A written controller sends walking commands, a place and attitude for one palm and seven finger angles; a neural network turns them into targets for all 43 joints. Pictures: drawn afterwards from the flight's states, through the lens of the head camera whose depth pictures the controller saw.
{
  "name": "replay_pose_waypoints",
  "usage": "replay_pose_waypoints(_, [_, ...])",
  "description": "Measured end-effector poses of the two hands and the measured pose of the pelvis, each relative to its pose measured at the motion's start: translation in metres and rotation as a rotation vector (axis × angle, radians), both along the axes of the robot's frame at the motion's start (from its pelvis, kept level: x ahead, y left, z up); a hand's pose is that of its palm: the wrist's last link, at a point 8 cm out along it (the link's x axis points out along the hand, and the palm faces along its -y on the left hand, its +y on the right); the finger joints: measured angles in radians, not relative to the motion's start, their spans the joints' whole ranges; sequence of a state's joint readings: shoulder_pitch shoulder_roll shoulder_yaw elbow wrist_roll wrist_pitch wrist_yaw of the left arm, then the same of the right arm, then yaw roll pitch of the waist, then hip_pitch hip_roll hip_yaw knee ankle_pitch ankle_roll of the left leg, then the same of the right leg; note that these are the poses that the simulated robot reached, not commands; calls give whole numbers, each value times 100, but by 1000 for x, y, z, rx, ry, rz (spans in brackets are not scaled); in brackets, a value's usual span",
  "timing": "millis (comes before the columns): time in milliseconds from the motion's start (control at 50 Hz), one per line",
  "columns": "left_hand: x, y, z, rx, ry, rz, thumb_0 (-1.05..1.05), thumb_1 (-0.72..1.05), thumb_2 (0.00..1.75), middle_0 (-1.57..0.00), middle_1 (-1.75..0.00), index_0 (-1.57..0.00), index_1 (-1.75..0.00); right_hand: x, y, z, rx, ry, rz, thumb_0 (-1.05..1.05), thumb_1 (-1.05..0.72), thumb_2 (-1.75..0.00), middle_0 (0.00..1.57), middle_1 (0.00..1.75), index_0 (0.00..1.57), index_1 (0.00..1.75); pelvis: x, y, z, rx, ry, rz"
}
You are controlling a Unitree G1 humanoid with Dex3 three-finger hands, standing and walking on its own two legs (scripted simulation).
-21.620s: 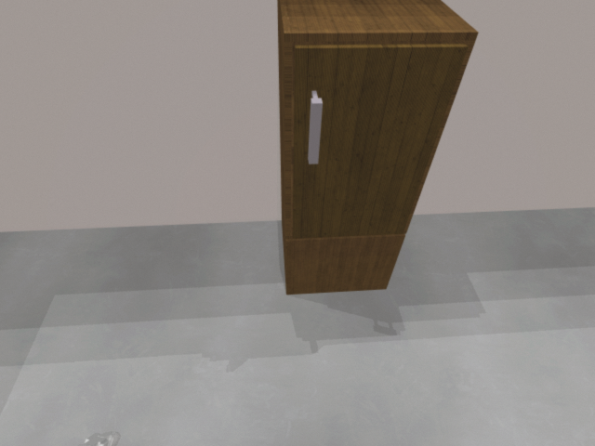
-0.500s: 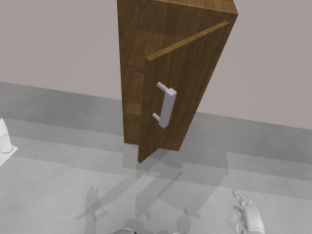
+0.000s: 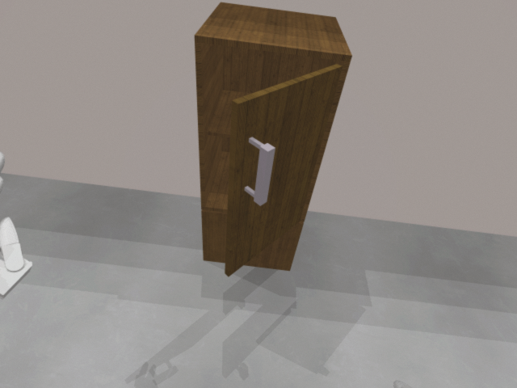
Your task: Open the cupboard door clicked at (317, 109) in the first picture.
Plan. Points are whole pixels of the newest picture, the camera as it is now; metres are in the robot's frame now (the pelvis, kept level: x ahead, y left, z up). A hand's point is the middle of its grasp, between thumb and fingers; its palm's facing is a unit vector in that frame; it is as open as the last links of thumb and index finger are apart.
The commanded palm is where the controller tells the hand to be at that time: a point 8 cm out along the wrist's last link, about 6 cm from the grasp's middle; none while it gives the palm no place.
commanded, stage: stop stepping back and stand still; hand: left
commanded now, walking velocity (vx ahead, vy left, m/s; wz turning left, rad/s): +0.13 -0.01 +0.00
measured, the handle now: (257, 171) +0.57 +0.06 +0.03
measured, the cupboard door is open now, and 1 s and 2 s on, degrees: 50 50 50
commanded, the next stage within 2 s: let the arm hang, fingers relaxed in 1.32 s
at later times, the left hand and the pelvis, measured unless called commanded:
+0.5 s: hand (8, 291) +0.16 +0.29 +0.16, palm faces +0.52 -0.73 -0.44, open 7.4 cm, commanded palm +0.10 +0.31 +0.19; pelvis -0.03 +0.01 +0.01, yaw +3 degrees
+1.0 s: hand out of the picture +0.14 +0.30 +0.15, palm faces +0.41 -0.78 -0.47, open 7.4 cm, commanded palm +0.08 +0.33 +0.19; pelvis -0.05 +0.03 +0.01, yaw +1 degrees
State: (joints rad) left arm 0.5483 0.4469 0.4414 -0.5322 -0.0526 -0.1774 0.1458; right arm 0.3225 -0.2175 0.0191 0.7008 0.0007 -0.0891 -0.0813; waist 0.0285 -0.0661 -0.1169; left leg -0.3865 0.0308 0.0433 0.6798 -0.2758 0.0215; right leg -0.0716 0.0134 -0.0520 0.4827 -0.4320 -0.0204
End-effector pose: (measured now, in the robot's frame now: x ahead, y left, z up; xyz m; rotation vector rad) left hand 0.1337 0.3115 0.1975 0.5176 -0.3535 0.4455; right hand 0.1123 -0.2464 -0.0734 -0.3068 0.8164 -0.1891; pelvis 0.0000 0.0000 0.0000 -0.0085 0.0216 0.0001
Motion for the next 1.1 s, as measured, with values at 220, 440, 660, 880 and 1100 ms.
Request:
replay_pose_waypoints(220, [3, -32, -7, 57, 106, -113, 2, 90, 90, -21, -30, -20, -30, -21, 10, -1, 91, -119, -10, 1, -91, -90, 21, 30, 21, 30, -37, -7, -4, 28, -63, 4])
replay_pose_waypoints(440, [-28, 3, 2, 43, 119, 97, 1, 89, 90, -22, -30, -21, -30, -14, 7, -6, 80, -17, 27, 1, -90, -90, 21, 30, 21, 30, -31, -5, 12, 25, -14, 29])
replay_pose_waypoints(660, [-1, -7, -16, 1, 174, -37, 2, 89, 90, -21, -30, -21, -30, 34, 33, 15, 65, -142, 72, 1, -91, -90, 21, 30, 21, 30, -27, 14, 8, 17, -34, 17])
replay_pose_waypoints(880, [-19, 22, -7, 42, 211, 12, 1, 89, 90, -22, -30, -21, -30, 27, 56, 17, 122, -149, 69, 1, -90, -90, 21, 30, 21, 30, -40, 26, 13, -4, -24, 10])
replay_pose_waypoints(1100, [-41, 24, -20, -33, 215, 20, 2, 89, 90, -22, -30, -21, -30, -13, 54, 10, 59, -54, 72, 1, -90, -90, 21, 30, 21, 30, -56, 34, 15, -5, -38, 31])
